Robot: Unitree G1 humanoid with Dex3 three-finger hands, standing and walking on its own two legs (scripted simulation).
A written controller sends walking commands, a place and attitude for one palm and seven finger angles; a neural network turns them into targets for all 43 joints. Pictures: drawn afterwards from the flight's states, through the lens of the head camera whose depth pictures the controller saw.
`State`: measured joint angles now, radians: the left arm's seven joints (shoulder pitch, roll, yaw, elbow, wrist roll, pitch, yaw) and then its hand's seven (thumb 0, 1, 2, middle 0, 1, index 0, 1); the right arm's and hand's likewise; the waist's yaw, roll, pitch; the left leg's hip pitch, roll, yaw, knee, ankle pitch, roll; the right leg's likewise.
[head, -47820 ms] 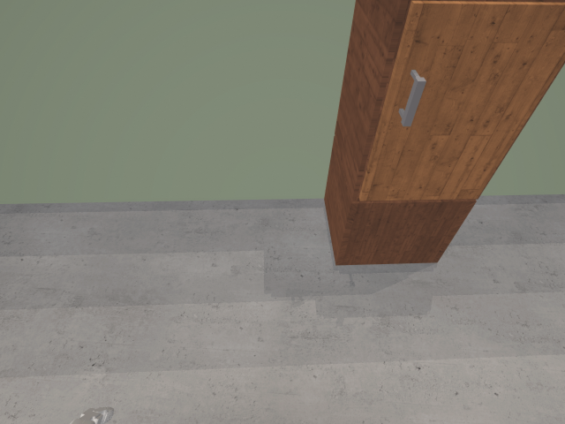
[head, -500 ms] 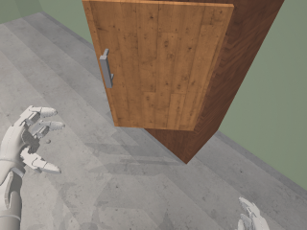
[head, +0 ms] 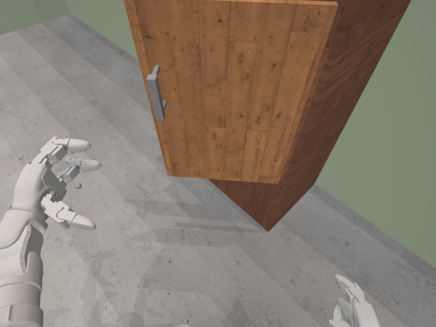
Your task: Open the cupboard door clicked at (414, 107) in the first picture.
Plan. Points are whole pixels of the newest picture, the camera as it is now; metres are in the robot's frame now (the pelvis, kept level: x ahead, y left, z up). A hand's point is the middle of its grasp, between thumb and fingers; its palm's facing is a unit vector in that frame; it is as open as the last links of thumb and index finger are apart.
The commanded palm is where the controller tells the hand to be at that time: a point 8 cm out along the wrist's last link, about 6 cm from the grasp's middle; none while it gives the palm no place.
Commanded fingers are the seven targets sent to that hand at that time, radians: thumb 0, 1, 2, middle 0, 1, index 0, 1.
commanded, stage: move the hooked fingers beside the handle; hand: left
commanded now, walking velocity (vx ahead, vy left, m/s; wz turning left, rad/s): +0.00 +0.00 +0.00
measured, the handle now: (158, 93) +0.60 +0.19 +0.07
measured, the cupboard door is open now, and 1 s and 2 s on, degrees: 41 41 41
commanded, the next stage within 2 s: none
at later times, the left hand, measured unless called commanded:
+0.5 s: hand (101, 146) +0.41 +0.26 +0.09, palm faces -0.01 -1.00 -0.02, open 14.0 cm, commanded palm +0.39 +0.31 +0.08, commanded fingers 0.00 -0.50 0.30 -0.30 -1.20 -0.30 -1.20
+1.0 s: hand (113, 119) +0.49 +0.26 +0.09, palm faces -0.03 -1.00 -0.01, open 14.0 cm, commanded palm +0.48 +0.31 +0.08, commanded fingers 0.00 -0.50 0.30 -0.30 -1.20 -0.30 -1.20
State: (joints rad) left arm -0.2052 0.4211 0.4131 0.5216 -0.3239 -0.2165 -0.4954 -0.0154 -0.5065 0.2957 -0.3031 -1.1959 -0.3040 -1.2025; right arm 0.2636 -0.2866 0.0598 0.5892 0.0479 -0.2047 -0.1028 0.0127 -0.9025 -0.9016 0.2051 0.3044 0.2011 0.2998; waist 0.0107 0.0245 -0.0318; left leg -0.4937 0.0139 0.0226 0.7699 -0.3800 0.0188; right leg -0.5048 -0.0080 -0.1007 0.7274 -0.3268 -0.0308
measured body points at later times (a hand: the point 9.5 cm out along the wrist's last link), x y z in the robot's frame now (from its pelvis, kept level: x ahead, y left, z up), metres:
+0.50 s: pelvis +0.00 +0.01 +0.00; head +0.07 +0.02 +0.44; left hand +0.41 +0.31 +0.09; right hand +0.07 -0.26 -0.11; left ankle +0.01 +0.11 -0.71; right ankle +0.03 -0.10 -0.71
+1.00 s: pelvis +0.01 +0.02 -0.02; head +0.12 +0.04 +0.42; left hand +0.48 +0.32 +0.09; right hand +0.02 -0.25 -0.12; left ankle +0.01 +0.11 -0.71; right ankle +0.03 -0.10 -0.71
